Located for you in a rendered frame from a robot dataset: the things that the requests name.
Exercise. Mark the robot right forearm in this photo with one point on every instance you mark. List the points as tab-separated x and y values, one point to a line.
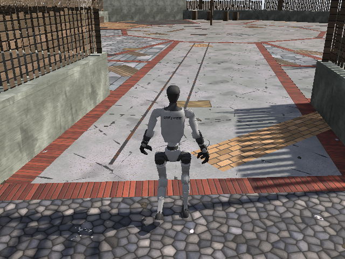
201	143

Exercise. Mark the right robot hand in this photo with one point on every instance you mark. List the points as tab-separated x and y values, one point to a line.
205	155

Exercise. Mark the robot right thigh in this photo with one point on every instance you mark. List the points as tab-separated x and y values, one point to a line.
185	157

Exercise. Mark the robot right foot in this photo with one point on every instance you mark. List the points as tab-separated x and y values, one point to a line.
185	212

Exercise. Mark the robot left forearm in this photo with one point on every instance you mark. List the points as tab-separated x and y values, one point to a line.
145	140

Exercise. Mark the left robot upper arm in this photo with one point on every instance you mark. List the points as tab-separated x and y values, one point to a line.
152	122

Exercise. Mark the left robot hand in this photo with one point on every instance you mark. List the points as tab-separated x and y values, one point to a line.
143	151

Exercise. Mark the right robot upper arm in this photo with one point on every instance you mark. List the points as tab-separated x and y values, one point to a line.
193	123

